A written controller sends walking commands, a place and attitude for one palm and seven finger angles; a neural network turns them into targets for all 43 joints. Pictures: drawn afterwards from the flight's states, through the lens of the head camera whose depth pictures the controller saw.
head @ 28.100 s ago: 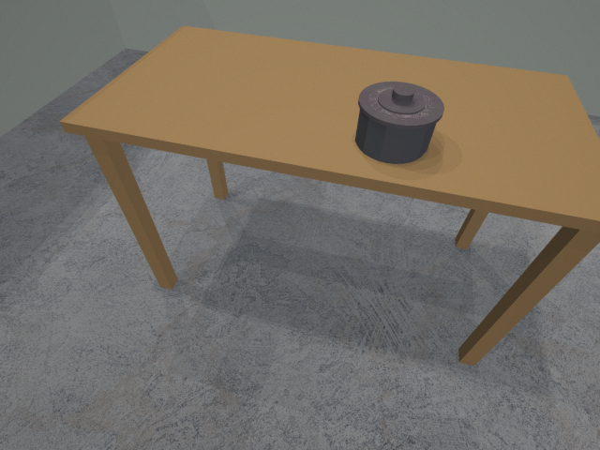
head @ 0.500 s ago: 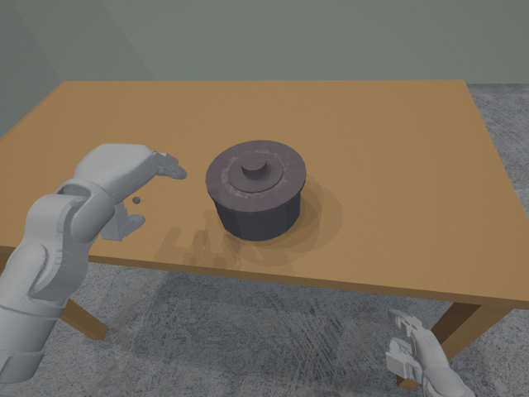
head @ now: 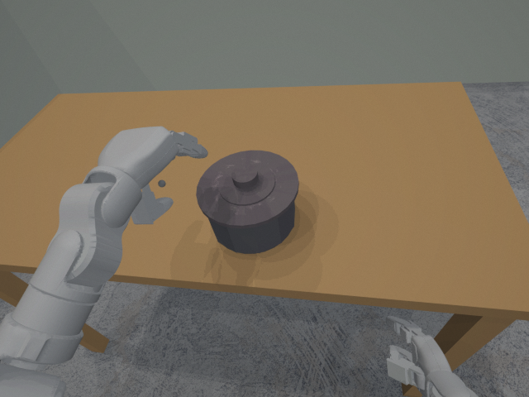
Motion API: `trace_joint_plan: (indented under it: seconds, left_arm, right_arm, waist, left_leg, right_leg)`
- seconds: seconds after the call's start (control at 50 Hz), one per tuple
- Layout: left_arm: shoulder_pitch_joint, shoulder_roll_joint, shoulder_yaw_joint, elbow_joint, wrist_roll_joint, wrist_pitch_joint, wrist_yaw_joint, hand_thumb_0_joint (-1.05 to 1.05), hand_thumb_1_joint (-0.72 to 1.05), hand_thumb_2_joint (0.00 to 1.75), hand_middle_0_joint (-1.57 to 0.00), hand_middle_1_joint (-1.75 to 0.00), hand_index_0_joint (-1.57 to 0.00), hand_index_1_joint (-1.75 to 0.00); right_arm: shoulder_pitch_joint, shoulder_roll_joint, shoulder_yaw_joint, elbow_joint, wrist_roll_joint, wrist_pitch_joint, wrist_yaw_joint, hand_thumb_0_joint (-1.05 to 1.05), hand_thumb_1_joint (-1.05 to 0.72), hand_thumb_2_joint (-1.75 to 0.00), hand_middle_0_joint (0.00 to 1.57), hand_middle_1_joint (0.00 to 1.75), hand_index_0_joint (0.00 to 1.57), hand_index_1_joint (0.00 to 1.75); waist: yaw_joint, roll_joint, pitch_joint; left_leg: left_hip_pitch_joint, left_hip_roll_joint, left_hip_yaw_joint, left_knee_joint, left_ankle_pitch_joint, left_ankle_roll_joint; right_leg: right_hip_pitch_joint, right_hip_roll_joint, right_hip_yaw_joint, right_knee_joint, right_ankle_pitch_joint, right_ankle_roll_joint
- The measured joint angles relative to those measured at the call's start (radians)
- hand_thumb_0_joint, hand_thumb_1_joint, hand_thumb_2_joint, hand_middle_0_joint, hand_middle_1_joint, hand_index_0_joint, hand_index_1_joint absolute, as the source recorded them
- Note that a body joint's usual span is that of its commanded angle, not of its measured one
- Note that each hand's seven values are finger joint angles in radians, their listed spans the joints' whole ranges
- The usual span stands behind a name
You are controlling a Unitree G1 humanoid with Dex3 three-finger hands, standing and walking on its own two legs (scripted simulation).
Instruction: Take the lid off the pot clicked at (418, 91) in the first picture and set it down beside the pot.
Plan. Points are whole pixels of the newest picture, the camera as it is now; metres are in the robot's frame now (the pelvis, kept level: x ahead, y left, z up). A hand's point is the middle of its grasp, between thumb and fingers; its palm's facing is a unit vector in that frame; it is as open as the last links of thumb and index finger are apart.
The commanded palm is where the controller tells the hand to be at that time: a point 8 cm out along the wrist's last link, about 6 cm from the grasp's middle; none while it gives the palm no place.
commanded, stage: move the open hand above the knob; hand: left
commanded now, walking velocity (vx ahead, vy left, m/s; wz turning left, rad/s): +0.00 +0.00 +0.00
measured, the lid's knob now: (245, 176) +0.43 +0.08 +0.11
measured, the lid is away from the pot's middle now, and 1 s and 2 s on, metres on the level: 0.01 0.01 0.01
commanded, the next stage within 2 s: none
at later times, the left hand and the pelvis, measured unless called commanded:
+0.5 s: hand (208, 159) +0.38 +0.11 +0.19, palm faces -0.01 +0.00 -1.00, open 10.1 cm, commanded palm +0.35 +0.12 +0.24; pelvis +0.00 -0.01 +0.00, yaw -1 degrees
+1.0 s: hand (232, 165) +0.40 +0.09 +0.16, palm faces -0.15 -0.10 -0.98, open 10.2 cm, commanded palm +0.38 +0.10 +0.24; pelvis +0.00 -0.01 +0.00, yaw -1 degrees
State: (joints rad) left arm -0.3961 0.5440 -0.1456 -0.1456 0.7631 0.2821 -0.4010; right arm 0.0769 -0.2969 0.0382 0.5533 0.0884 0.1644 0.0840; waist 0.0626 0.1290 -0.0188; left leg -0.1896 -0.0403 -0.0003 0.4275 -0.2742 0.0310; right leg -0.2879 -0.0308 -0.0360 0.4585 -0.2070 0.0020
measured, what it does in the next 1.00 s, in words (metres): stands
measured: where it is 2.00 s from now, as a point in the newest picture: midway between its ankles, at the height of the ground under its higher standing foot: outside the picture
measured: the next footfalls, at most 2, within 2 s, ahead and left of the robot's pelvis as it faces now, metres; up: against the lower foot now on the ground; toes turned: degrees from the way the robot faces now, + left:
none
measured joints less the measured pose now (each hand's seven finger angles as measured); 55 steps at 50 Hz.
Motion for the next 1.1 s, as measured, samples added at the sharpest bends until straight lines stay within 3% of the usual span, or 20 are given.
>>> trace_joint_plan:
  seconds: [0.06,0.12,0.18,0.28,0.36,0.44,0.5,0.58,0.64,0.68,0.76,0.8,0.9,0.94,1.0,1.1]
  left_arm:
    - [-0.002,-0.02,-0.081,-0.019,0.013,-0.004,-0.005,0.0,-0.34,1.52,-0.85,-0.09,-0.84,-0.08]
    - [-0.041,0.027,-0.13,-0.027,0.029,-0.037,0.005,0.0,-0.34,1.52,-0.85,-0.09,-0.85,-0.08]
    - [-0.113,0.057,-0.119,0.024,0.035,-0.042,0.039,0.0,-0.34,1.52,-0.86,-0.09,-0.85,-0.08]
    - [-0.131,-0.027,-0.036,0.127,0.016,0.022,0.062,0.0,-0.34,1.52,-0.85,-0.09,-0.85,-0.08]
    - [-0.079,-0.08,-0.125,0.069,0.022,0.036,0.035,0.0,-0.34,1.52,-0.84,-0.09,-0.84,-0.08]
    - [-0.114,-0.007,-0.202,0.041,0.039,-0.018,0.04,0.0,-0.34,1.52,-0.85,-0.09,-0.85,-0.08]
    - [-0.207,0.016,-0.181,0.128,0.039,-0.017,0.078,0.0,-0.34,1.52,-0.86,-0.09,-0.85,-0.08]
    - [-0.238,-0.053,-0.085,0.241,0.023,0.041,0.098,0.0,-0.34,1.52,-0.85,-0.09,-0.85,-0.08]
    - [-0.204,-0.105,-0.127,0.231,0.027,0.074,0.079,0.0,-0.34,1.52,-0.84,-0.09,-0.84,-0.08]
    - [-0.186,-0.114,-0.181,0.21,0.035,0.063,0.06,0.0,-0.34,1.52,-0.84,-0.09,-0.84,-0.08]
    - [-0.236,-0.045,-0.259,0.185,0.051,0.017,0.065,0.0,-0.34,1.52,-0.85,-0.09,-0.85,-0.08]
    - [-0.303,-0.038,-0.251,0.247,0.05,0.018,0.09,0.0,-0.34,1.52,-0.86,-0.09,-0.85,-0.08]
    - [-0.369,-0.096,-0.131,0.418,0.038,0.077,0.115,0.0,-0.34,1.52,-0.85,-0.09,-0.85,-0.08]
    - [-0.347,-0.124,-0.15,0.412,0.039,0.104,0.098,0.0,-0.34,1.52,-0.85,-0.09,-0.84,-0.08]
    - [-0.283,-0.143,-0.203,0.341,0.046,0.091,0.061,0.0,-0.34,1.52,-0.84,-0.09,-0.84,-0.08]
    - [-0.327,-0.087,-0.276,0.279,0.058,0.047,0.064,0.0,-0.34,1.52,-0.85,-0.09,-0.85,-0.08]
  right_arm:
    - [-0.023,0.008,0.006,-0.003,-0.002,0.007,-0.008,0.01,-0.91,-0.9,0.2,0.3,0.2,0.3]
    - [-0.044,0.021,0.017,0.006,-0.014,-0.006,-0.026,0.01,-0.91,-0.9,0.2,0.3,0.2,0.3]
    - [-0.038,0.026,0.018,0.018,-0.017,-0.015,-0.029,0.01,-0.91,-0.9,0.2,0.3,0.2,0.3]
    - [-0.012,0.019,0.014,0.01,0.006,0.021,0.003,0.01,-0.91,-0.9,0.2,0.3,0.2,0.3]
    - [-0.017,0.014,0.007,-0.001,0.009,0.041,0.01,0.01,-0.91,-0.9,0.2,0.3,0.2,0.3]
    - [-0.043,0.021,0.017,0.018,-0.009,0.021,-0.024,0.01,-0.91,-0.9,0.2,0.3,0.2,0.3]
    - [-0.035,0.021,0.016,0.035,-0.007,0.013,-0.036,0.01,-0.91,-0.9,0.2,0.3,0.2,0.3]
    - [-0.01,0.012,0.009,0.029,0.011,0.035,-0.011,0.01,-0.91,-0.9,0.2,0.3,0.2,0.3]
    - [-0.002,0.006,0.0,0.018,0.02,0.054,0.005,0.01,-0.91,-0.9,0.2,0.3,0.2,0.3]
    - [-0.014,0.008,0.003,0.02,0.017,0.059,-0.003,0.01,-0.91,-0.9,0.2,0.3,0.2,0.3]
    - [-0.035,0.018,0.009,0.039,0.001,0.016,-0.04,0.01,-0.91,-0.9,0.2,0.3,0.2,0.3]
    - [-0.033,0.02,0.01,0.055,0.002,0.006,-0.052,0.01,-0.91,-0.9,0.2,0.3,0.2,0.3]
    - [-0.005,0.017,0.013,0.055,0.017,0.029,-0.03,0.01,-0.91,-0.9,0.2,0.3,0.2,0.3]
    - [0.007,0.012,0.004,0.042,0.023,0.045,-0.012,0.01,-0.91,-0.9,0.2,0.3,0.2,0.3]
    - [-0.001,0.008,0.002,0.034,0.02,0.06,-0.01,0.01,-0.91,-0.9,0.2,0.3,0.2,0.3]
    - [-0.021,0.015,-0.002,0.053,0.004,0.012,-0.044,0.01,-0.91,-0.9,0.2,0.3,0.2,0.3]
  waist:
    - [-0.004,-0.012,0.027]
    - [-0.011,-0.025,0.047]
    - [-0.011,-0.024,0.029]
    - [-0.013,-0.004,-0.022]
    - [-0.019,-0.007,-0.004]
    - [-0.03,-0.024,0.029]
    - [-0.028,-0.025,0.016]
    - [-0.029,-0.013,-0.023]
    - [-0.03,-0.011,-0.023]
    - [-0.037,-0.019,-0.004]
    - [-0.05,-0.032,0.028]
    - [-0.049,-0.032,0.02]
    - [-0.055,-0.025,-0.031]
    - [-0.055,-0.022,-0.037]
    - [-0.058,-0.025,-0.018]
    - [-0.057,-0.03,0.014]
  left_leg:
    - [0.001,0.0,0.001,0.01,-0.004,-0.001]
    - [0.005,0.003,0.006,0.008,-0.001,-0.005]
    - [0.004,0.005,0.006,0.001,0.003,-0.009]
    - [-0.011,0.006,0.007,0.005,-0.003,-0.01]
    - [-0.011,0.006,0.006,0.021,-0.012,-0.009]
    - [0.003,0.009,0.015,0.019,-0.011,-0.013]
    - [0.004,0.011,0.014,0.007,-0.004,-0.017]
    - [-0.012,0.012,0.013,0.004,-0.001,-0.019]
    - [-0.021,0.012,0.008,0.017,-0.007,-0.017]
    - [-0.018,0.012,0.009,0.021,-0.01,-0.016]
    - [-0.01,0.013,0.014,0.023,-0.01,-0.018]
    - [-0.005,0.014,0.014,0.014,-0.006,-0.019]
    - [-0.022,0.015,0.017,0.002,-0.003,-0.02]
    - [-0.029,0.015,0.013,0.01,-0.007,-0.017]
    - [-0.024,0.012,0.013,0.017,-0.012,-0.013]
    - [-0.008,0.008,0.016,0.016,-0.012,-0.009]
  right_leg:
    - [-0.001,0.001,0.001,0.014,-0.005,-0.003]
    - [-0.003,0.004,0.005,0.019,-0.004,-0.009]
    - [-0.006,0.005,0.006,0.017,-0.004,-0.011]
    - [-0.022,0.006,0.006,0.022,-0.009,-0.009]
    - [-0.022,0.006,0.006,0.038,-0.018,-0.01]
    - [-0.017,0.011,0.014,0.047,-0.019,-0.017]
    - [-0.018,0.012,0.014,0.04,-0.015,-0.019]
    - [-0.032,0.013,0.012,0.035,-0.012,-0.018]
    - [-0.036,0.013,0.007,0.04,-0.016,-0.017]
    - [-0.035,0.012,0.008,0.046,-0.019,-0.018]
    - [-0.031,0.014,0.013,0.054,-0.02,-0.022]
    - [-0.028,0.015,0.013,0.047,-0.017,-0.022]
    - [-0.044,0.017,0.016,0.035,-0.012,-0.019]
    - [-0.047,0.016,0.012,0.035,-0.014,-0.017]
    - [-0.042,0.013,0.012,0.04,-0.018,-0.015]
    - [-0.028,0.009,0.016,0.044,-0.02,-0.014]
